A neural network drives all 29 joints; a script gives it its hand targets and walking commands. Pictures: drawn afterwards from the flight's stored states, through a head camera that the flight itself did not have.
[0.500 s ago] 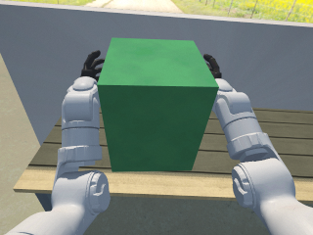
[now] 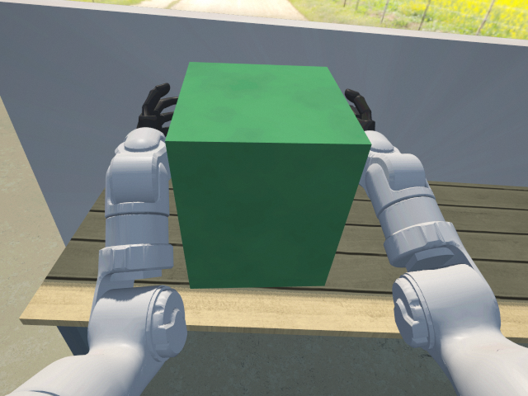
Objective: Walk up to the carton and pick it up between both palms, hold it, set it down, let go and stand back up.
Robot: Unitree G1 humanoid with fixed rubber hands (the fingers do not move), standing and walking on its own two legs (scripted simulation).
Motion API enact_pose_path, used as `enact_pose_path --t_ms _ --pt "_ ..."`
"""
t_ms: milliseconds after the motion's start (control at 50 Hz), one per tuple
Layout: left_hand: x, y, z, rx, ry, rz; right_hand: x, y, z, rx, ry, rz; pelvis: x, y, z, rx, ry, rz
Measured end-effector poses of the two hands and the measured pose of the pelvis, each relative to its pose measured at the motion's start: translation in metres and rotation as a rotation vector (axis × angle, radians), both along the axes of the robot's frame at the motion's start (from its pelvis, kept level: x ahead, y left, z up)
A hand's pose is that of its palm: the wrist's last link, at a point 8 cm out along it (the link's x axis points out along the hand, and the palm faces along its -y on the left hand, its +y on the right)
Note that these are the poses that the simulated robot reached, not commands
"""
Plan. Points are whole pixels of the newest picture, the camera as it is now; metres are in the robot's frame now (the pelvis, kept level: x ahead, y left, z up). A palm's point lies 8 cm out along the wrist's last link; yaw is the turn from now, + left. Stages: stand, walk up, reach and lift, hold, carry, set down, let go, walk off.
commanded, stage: hold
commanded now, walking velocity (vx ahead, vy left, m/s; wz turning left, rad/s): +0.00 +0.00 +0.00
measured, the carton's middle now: (259, 177) +0.35 +0.01 +0.21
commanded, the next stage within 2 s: none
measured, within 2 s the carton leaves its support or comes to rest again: neither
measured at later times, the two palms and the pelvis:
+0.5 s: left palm (156, 135) +0.37 +0.15 +0.26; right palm (362, 141) +0.38 -0.14 +0.26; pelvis +0.00 +0.00 +0.00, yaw +0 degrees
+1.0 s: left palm (156, 138) +0.37 +0.15 +0.26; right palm (361, 142) +0.38 -0.14 +0.26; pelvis +0.00 +0.00 +0.00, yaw +0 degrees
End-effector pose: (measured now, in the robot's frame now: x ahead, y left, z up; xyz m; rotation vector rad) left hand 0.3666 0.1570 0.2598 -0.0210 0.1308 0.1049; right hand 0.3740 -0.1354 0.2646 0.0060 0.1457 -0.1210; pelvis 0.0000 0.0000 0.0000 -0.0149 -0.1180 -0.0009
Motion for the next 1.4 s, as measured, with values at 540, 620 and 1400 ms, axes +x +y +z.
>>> enact_pose_path --t_ms 540,620,1400 --pt "0.0004 -0.0054 0.0067 0.011 -0.015 0.007 0.0019 -0.0054 0.0009 0.004 -0.013 0.008 -0.0004 -0.0047 0.0002 0.003 -0.005 0.002" --pt "0.002 -0.0048 0.008 0.001 -0.014 0.004 0.0027 -0.005 0.0022 -0.006 -0.011 0.006 0.0006 -0.0055 0.0004 0.003 -0.008 0.002" --pt "-0.0032 -0.0043 -0.0003 0.01 -0.012 -0.003 -0.0038 -0.0045 -0.0046 0.004 -0.008 -0.001 -0.0005 -0.0018 -0.0002 0.0 -0.019 0.002"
